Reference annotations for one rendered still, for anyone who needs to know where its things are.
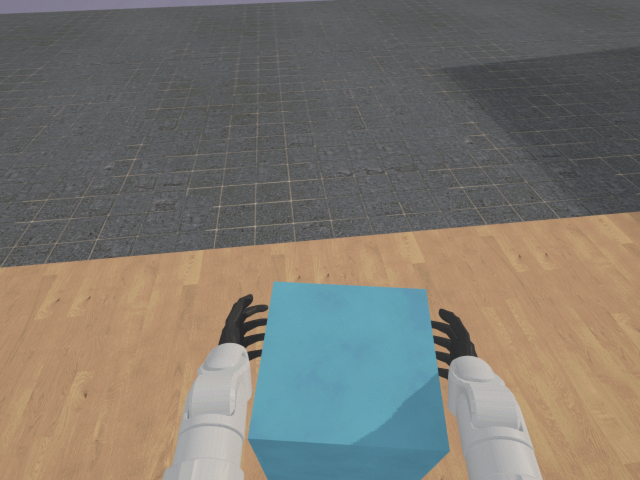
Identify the left robot forearm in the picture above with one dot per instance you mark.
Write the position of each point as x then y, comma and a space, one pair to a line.
212, 428

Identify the carton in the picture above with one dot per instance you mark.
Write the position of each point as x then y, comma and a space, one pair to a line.
348, 385

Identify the left robot hand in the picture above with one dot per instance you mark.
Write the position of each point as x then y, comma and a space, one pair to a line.
235, 328

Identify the right robot forearm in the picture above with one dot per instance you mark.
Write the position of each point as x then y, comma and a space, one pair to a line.
494, 438

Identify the right robot hand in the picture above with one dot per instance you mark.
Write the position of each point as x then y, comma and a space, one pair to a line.
459, 343

